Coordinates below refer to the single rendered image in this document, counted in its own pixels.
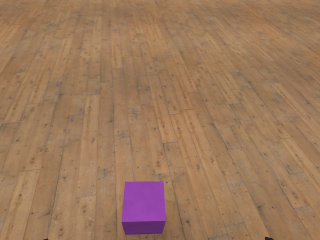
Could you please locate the carton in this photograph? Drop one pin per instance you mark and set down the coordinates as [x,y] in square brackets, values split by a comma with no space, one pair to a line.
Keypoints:
[143,209]

